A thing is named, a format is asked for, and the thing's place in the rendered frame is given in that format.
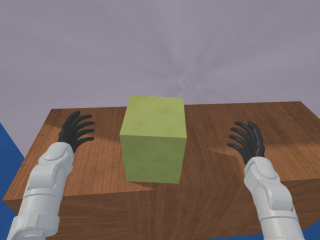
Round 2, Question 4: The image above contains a carton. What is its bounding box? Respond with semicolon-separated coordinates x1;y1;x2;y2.
119;95;187;184

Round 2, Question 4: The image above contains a left robot forearm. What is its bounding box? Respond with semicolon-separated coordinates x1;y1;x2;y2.
6;142;74;240

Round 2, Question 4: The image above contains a robot left hand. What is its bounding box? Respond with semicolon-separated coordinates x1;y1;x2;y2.
57;110;95;153

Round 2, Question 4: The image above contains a robot right hand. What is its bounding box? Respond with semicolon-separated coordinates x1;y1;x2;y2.
227;120;265;165

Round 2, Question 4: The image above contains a right robot forearm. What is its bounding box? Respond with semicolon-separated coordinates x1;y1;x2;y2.
244;156;305;240

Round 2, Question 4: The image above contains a pedestal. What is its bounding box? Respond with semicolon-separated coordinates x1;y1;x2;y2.
2;101;320;240

